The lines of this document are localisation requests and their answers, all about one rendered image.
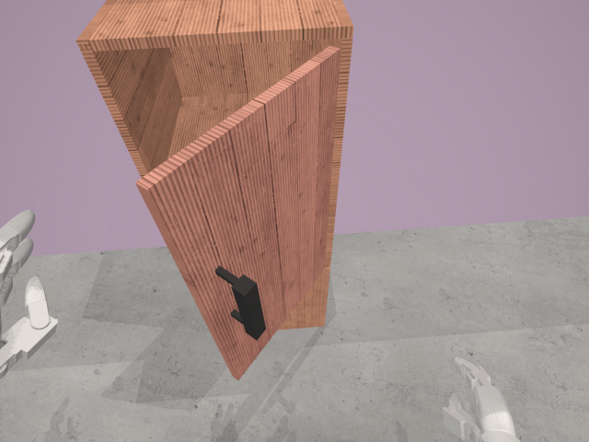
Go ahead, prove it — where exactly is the cupboard door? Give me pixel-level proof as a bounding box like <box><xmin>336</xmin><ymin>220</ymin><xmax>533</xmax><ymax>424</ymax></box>
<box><xmin>135</xmin><ymin>46</ymin><xmax>341</xmax><ymax>380</ymax></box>

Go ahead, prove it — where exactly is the handle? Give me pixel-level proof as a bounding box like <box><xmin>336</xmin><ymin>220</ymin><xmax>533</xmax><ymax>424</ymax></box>
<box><xmin>215</xmin><ymin>266</ymin><xmax>266</xmax><ymax>341</ymax></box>

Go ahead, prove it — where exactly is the left robot hand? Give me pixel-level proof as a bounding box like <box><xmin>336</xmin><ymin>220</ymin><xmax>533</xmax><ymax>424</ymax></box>
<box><xmin>0</xmin><ymin>209</ymin><xmax>58</xmax><ymax>379</ymax></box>

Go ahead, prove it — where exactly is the right robot hand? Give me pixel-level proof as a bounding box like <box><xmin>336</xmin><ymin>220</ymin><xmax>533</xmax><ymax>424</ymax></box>
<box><xmin>443</xmin><ymin>357</ymin><xmax>516</xmax><ymax>442</ymax></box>

